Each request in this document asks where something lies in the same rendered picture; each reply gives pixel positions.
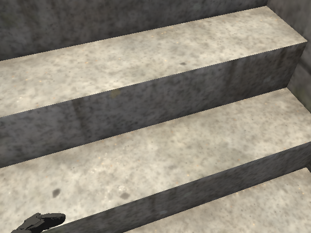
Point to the left robot hand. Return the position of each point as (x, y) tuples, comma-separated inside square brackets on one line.
[(37, 223)]

